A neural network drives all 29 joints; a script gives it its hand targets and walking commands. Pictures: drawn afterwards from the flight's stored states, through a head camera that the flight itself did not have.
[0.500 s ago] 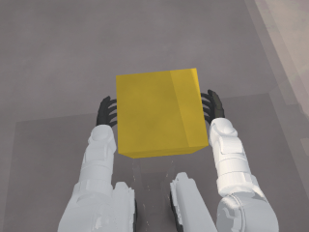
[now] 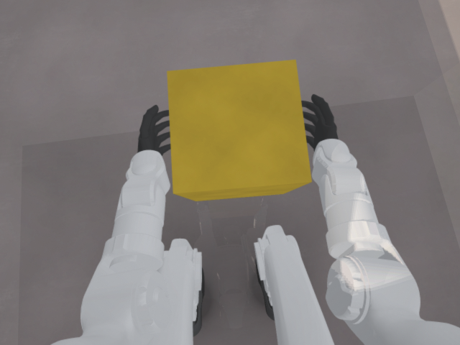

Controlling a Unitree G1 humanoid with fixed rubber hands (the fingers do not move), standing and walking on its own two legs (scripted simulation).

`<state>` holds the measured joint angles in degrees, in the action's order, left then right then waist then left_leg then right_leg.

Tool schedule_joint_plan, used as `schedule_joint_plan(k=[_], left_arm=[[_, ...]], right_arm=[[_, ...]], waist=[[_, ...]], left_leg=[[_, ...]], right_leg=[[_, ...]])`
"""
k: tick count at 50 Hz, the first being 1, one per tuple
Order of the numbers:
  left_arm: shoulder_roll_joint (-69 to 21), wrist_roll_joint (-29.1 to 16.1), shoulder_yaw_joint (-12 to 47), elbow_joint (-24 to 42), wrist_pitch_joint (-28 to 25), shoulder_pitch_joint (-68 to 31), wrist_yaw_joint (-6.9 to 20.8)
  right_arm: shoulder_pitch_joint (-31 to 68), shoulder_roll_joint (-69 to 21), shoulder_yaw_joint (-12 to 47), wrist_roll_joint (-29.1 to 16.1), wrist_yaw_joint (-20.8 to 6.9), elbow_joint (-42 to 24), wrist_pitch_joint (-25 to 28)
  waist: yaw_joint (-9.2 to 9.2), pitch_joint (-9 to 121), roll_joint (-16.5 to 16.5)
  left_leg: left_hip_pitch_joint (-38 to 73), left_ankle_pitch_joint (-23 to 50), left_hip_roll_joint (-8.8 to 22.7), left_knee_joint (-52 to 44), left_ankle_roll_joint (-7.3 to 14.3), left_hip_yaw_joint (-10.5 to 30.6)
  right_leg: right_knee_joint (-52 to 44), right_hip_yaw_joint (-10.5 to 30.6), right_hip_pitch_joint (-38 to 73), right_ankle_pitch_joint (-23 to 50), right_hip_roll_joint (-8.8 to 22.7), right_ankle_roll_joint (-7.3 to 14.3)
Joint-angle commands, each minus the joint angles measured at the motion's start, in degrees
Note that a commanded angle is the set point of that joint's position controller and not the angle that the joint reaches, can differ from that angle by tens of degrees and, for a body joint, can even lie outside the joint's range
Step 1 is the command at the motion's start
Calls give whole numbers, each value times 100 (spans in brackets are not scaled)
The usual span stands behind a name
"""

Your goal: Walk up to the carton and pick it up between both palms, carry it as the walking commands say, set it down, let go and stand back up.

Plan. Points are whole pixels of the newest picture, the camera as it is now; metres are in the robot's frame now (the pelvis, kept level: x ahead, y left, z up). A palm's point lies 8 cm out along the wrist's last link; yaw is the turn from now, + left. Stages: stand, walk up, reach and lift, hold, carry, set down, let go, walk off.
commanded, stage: set down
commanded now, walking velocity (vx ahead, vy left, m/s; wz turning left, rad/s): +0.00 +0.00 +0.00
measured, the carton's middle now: (236, 144) +0.47 -0.05 -0.16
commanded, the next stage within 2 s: none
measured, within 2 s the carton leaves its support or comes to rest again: neither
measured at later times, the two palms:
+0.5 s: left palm (166, 153) +0.47 +0.09 -0.18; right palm (311, 142) +0.46 -0.21 -0.18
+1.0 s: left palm (175, 155) +0.49 +0.09 -0.27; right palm (299, 146) +0.48 -0.21 -0.27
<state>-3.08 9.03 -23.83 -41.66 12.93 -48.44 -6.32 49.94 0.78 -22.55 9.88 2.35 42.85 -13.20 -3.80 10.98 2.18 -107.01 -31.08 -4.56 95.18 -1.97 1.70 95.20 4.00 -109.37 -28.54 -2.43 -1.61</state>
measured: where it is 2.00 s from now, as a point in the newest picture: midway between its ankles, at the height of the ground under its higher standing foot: (232, 303)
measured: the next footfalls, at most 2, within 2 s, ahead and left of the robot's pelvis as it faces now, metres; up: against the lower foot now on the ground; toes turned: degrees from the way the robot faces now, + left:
none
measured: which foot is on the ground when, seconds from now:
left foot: down 0.00-1.00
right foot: down 0.00-1.00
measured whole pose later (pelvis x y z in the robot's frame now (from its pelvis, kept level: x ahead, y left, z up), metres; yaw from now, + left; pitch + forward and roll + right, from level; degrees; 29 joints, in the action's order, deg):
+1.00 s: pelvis -0.02 +0.00 -0.12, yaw +1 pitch +45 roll +3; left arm 3.2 3.8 -21.9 -47.8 10.9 -66.1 -9.1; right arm 68.4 9.7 -17.6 4.6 3.9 50.4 -11.9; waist -3.6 -2.9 2.6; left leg -128.5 -34.1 -6.2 116.9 -4.2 1.7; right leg 116.7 4.0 -131.8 -30.3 -4.1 -2.0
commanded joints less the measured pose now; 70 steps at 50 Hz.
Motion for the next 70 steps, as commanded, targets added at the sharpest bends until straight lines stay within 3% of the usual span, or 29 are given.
schedule_joint_plan(k=[1, 3, 6, 8, 12, 14, 15, 17, 20, 23, 24, 26, 27, 29, 32, 33, 34, 39, 44, 48, 50, 56, 57, 59, 62, 63, 66, 68, 70], left_arm=[[-5190, -554, 2922, 311, -226, -3948, 905], [-5299, -518, 2761, 79, -205, -4027, 950], [-5096, -600, 2997, 499, -274, -4360, 899], [-5049, -599, 2732, 162, -248, -4206, 921], [-4816, -426, 2690, 179, -204, -4541, 887], [-4955, -548, 2761, 272, -248, -4776, 909], [-5021, -534, 2645, 224, -250, -4649, 932], [-4861, -529, 2760, 155, -223, -4540, 929], [-4765, -491, 2556, 253, -240, -4794, 887], [-4621, -529, 2605, 133, -224, -4984, 908], [-4627, -553, 2601, 125, -223, -5027, 892], [-4679, -663, 2707, 331, -279, -5132, 922], [-4757, -634, 2633, 116, -211, -5136, 975], [-4837, -738, 2705, 131, -261, -5180, 941], [-4631, -711, 2713, 193, -271, -5317, 909], [-4539, -731, 2799, 211, -303, -5327, 855], [-4588, -726, 2765, 130, -268, -5219, 863], [-4501, -767, 2639, 92, -344, -5516, 864], [-4320, -877, 2623, -129, -313, -5477, 920], [-4298, -988, 2838, 2, -444, -5627, 811], [-4162, -1074, 2783, 3, -459, -5868, 865], [-4257, -1265, 3068, 232, -500, -6157, 824], [-4177, -1358, 3152, 399, -500, -6524, 805], [-4293, -1351, 3235, 96, -426, -6192, 800], [-4219, -1693, 3394, 523, -516, -6556, 758], [-4192, -1839, 3402, 515, -515, -6625, 764], [-4374, -1709, 3276, 8, -378, -6505, 881], [-4359, -1689, 3107, -177, -313, -6268, 972], [-4549, -1645, 3127, -345, -233, -6257, 1030]], right_arm=[[3653, -5041, 2823, -593, -1119, -357, 147], [3622, -5080, 2604, -482, -1055, -74, 113], [3654, -5109, 2753, -673, -1072, -124, 150], [3805, -4939, 2650, -508, -1051, 0, 94], [3869, -5003, 2509, -563, -1049, 89, 95], [4019, -4896, 2563, -567, -1044, 8, 143], [4098, -5091, 2630, -628, -1098, 63, 96], [4130, -4773, 2586, -553, -1067, -103, 139], [4422, -4912, 2681, -693, -1045, 17, 82], [4434, -4654, 2549, -677, -1045, 133, 82], [4451, -4681, 2640, -760, -1054, 13, 103], [4514, -4632, 2670, -671, -1036, -47, 114], [4387, -4617, 2431, -574, -1040, 147, 107], [4470, -4595, 2531, -648, -1039, 184, 137], [4694, -4580, 2649, -759, -1067, 91, 145], [5021, -4283, 2751, -949, -1056, -263, 251], [5027, -4447, 2731, -883, -1100, -51, 206], [5110, -4259, 2702, -955, -1082, 40, 242], [4818, -4061, 2370, -732, -1145, 535, 203], [5230, -4288, 2807, -1065, -1149, 107, 358], [5307, -3972, 2711, -1091, -1140, 158, 361], [5592, -4063, 2959, -1311, -1154, 0, 402], [5549, -4073, 2934, -1427, -1166, 140, 393], [5927, -3852, 3022, -1541, -1152, -183, 403], [6067, -3789, 3263, -1716, -1121, -347, 424], [6069, -3795, 3329, -1727, -1092, -297, 401], [6539, -3789, 3367, -1776, -1115, -602, 446], [6474, -3750, 3347, -1684, -1187, -417, 379], [6867, -3672, 3390, -1800, -1262, -618, 412]], waist=[[-22, 5015, -147], [-233, 4929, -325], [-45, 5268, 124], [-190, 4954, -396], [-65, 4907, -33], [-190, 4944, -73], [-19, 4969, -211], [-246, 5268, -249], [78, 5091, -156], [-100, 5118, -247], [92, 5137, -104], [-172, 5334, -418], [-237, 4911, -116], [-329, 5008, -201], [-130, 5139, -290], [64, 5345, -18], [-104, 4987, -161], [14, 5070, -147], [-339, 4543, -232], [-50, 4936, -181], [-223, 4950, -257], [-245, 5540, -315], [-112, 5616, 20], [-219, 5678, 143], [-222, 6395, -92], [-394, 6674, -404], [-303, 6363, -185], [-299, 6116, -486], [-248, 6075, -122]], left_leg=[[2162, 1331, -822, -660, -34, -494], [1975, 1061, -816, -585, -3, -497], [1938, 1277, -809, -399, -53, -540], [1578, 1140, -847, -321, -17, -553], [1608, 959, -796, -226, -17, -561], [1432, 1040, -793, -20, -40, -581], [1423, 1191, -834, -43, -10, -616], [1440, 1219, -787, 45, -34, -545], [1010, 911, -818, 181, -14, -726], [1009, 930, -756, 317, -22, -652], [1015, 801, -765, 374, -14, -730], [797, 999, -793, 534, -39, -681], [794, 979, -777, 484, -67, -665], [800, 1028, -788, 566, -54, -631], [781, 1123, -748, 687, -42, -618], [892, 1192, -731, 796, -76, -694], [836, 1211, -752, 741, -57, -600], [625, 1064, -753, 1074, -47, -722], [430, 869, -717, 1110, -59, -657], [591, 1396, -730, 1420, -34, -662], [485, 1261, -673, 1559, -26, -640], [709, 1434, -685, 1803, -41, -682], [978, 1463, -667, 1843, -59, -778], [1019, 1359, -622, 1869, -66, -776], [1401, 1657, -654, 1994, -57, -763], [1520, 1580, -635, 1931, -6, -709], [1497, 1504, -645, 2025, 21, -778], [1327, 1502, -637, 2047, 41, -709], [1437, 1526, -600, 2017, 8, -722]], right_leg=[[-680, -626, 3142, 1587, -689, -74], [-698, -668, 3270, 1447, -713, -94], [-468, -560, 3168, 1706, -685, -32], [-498, -658, 3157, 1546, -684, -67], [-300, -619, 2786, 1376, -689, -73], [-250, -565, 2731, 1502, -673, -47], [-157, -647, 2748, 1593, -681, -62], [-20, -762, 2669, 1681, -679, -107], [13, -576, 2828, 1436, -656, -85], [191, -704, 2623, 1506, -660, -108], [173, -605, 2593, 1289, -640, -75], [276, -658, 2806, 1659, -639, -110], [307, -650, 2457, 1634, -647, -51], [391, -683, 2410, 1668, -635, -58], [623, -730, 2339, 1760, -624, -82], [663, -685, 2261, 1692, -625, -86], [690, -738, 1998, 1675, -623, -98], [812, -593, 2252, 1632, -590, -54], [981, -766, 1791, 1452, -562, -46], [1304, -702, 1807, 1905, -536, -60], [1373, -689, 1912, 1886, -493, -62], [1648, -764, 2099, 2103, -504, -87], [1609, -647, 1989, 2011, -484, 1], [1613, -671, 2091, 1952, -469, -11], [1785, -737, 2587, 2248, -440, 12], [1816, -852, 2889, 2267, -411, 11], [1824, -824, 2882, 2191, -440, 48], [1884, -889, 2904, 2182, -431, 35], [1915, -830, 2672, 2103, -390, 71]])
